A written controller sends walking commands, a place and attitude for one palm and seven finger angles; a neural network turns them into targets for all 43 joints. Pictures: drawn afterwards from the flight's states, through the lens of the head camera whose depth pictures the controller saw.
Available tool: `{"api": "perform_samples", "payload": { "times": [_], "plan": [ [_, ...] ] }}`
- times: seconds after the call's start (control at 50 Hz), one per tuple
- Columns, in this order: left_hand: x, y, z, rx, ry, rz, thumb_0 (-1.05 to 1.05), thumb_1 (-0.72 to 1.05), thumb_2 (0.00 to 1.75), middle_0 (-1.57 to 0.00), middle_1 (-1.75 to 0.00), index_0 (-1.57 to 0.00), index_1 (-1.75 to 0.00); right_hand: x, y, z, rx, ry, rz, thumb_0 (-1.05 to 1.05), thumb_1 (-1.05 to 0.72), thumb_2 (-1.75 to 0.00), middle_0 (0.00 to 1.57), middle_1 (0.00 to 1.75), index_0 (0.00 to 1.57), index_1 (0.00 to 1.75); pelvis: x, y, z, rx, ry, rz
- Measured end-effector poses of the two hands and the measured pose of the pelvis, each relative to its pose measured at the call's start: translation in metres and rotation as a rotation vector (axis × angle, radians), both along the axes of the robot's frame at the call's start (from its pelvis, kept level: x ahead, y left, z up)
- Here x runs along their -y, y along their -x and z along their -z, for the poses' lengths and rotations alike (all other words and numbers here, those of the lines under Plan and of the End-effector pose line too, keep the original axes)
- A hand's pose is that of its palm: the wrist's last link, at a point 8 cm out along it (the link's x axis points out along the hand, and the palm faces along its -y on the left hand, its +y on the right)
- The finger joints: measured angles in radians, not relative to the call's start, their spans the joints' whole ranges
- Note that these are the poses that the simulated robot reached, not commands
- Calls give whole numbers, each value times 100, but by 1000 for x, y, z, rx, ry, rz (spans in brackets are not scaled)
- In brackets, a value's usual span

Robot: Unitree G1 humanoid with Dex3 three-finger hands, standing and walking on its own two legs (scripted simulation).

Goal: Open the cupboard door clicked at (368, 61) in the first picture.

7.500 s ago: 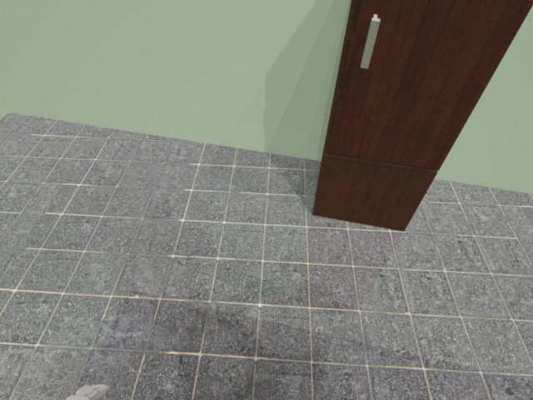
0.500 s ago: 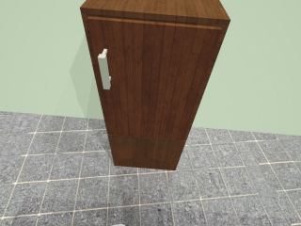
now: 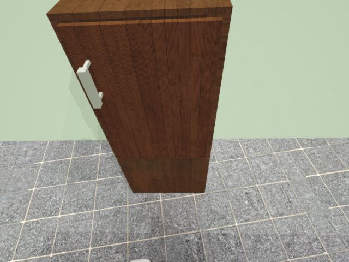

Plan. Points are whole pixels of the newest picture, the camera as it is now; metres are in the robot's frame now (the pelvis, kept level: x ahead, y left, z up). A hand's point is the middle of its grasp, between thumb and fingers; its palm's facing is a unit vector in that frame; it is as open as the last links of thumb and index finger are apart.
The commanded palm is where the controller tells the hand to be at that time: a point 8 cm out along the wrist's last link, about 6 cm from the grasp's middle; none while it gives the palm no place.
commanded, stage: come to a stop and stand still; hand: left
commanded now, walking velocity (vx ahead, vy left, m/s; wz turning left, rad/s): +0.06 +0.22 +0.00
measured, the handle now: (92, 84) +0.54 +0.27 +0.10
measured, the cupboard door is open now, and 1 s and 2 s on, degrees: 0 0 0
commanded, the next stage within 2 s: look again from close up in 1.52 s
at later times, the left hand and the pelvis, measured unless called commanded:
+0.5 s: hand out of the picture -0.03 +0.23 -0.16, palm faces +0.08 -0.96 -0.28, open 7.3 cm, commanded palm none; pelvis -0.04 +0.03 +0.00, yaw +1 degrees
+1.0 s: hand out of the picture -0.01 +0.21 -0.16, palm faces +0.02 -0.98 -0.21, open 7.3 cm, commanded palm none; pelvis -0.02 +0.04 +0.01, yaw +0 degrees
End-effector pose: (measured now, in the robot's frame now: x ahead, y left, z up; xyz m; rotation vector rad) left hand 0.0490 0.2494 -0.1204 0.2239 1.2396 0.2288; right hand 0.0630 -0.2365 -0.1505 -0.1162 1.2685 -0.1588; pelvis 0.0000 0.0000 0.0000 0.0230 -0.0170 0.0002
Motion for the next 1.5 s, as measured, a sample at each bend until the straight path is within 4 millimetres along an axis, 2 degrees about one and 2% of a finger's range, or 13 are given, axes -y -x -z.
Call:
{"api": "perform_samples", "payload": {
  "times": [0.08, 0.14, 0.22, 0.28, 0.38, 0.46, 0.54, 0.64, 0.84, 0.96, 1.24, 1.5],
  "plan": [
    [20, 7, -14, -3, 10, 9, 1, 91, 90, -19, -30, -20, -30, 12, 17, -3, -36, -20, 6, 0, -91, -90, 20, 30, 20, 30, 9, 3, -11, -1, -20, 4],
    [28, 12, -20, -4, 16, -2, 1, 91, 90, -20, -30, -20, -30, 18, 30, -7, -60, -25, 1, 1, -91, -90, 20, 30, 20, 30, 12, 6, -16, -7, -31, -3],
    [26, 23, -23, 0, 11, -29, 1, 91, 90, -20, -30, -21, -30, 20, 44, -12, -100, -15, -19, 1, -91, -90, 20, 30, 20, 30, 13, 11, -20, -13, -40, -15],
    [20, 37, -21, -16, 14, -45, 1, 91, 90, -20, -30, -21, -30, 18, 48, -15, -109, -4, -35, 1, -91, -90, 20, 30, 20, 30, 10, 17, -20, -16, -40, -19],
    [0, 67, -9, -66, 8, -36, 1, 91, 90, -20, -30, -21, -30, 4, 40, -20, -21, 24, -49, 1, -91, -90, 20, 30, 20, 30, -6, 29, -14, -20, -24, -17],
    [-22, 82, 7, -83, 12, -49, 1, 91, 90, -20, -30, -21, -30, -16, 38, -13, 57, 42, -83, 1, -91, -90, 20, 30, 20, 30, -23, 39, 0, -1, 14, -34],
    [-33, 89, 4, -77, 20, -42, 1, 91, 90, -20, -30, -20, -30, -41, 43, -12, 67, 7, -96, 1, -92, -90, 20, 30, 20, 30, -34, 44, -3, 18, 13, -17],
    [-38, 93, -1, -85, 28, -15, 1, 91, 90, -20, -30, -20, -30, -49, 51, -14, 65, -2, -84, 1, -94, -90, 20, 30, 21, 30, -42, 45, -6, 9, 7, -5],
    [-31, 83, 1, -113, 58, -2, 1, 91, 90, -19, -30, -20, -30, -54, 82, -12, -56, -11, -60, 1, -92, -90, 20, 30, 20, 30, -44, 34, -10, -7, 5, -3],
    [-18, 66, 5, -116, 78, 5, 1, 91, 90, -19, -30, -20, -30, -54, 89, -11, -111, -17, -41, 1, -91, -90, 20, 30, 20, 30, -38, 24, -10, -8, 6, -1],
    [-4, 27, 6, -67, 73, 15, 1, 92, 90, -20, -30, -20, -30, -42, 66, -10, -106, -12, -27, 1, -91, -90, 20, 30, 20, 30, -23, 7, -10, -4, 11, -1],
    [3, 21, 9, -69, 86, 5, 1, 92, 90, -20, -30, -20, -30, -30, 52, -14, -103, 11, -36, 0, -91, -90, 20, 30, 20, 30, -16, -1, -11, -13, 17, -7]
  ]
}}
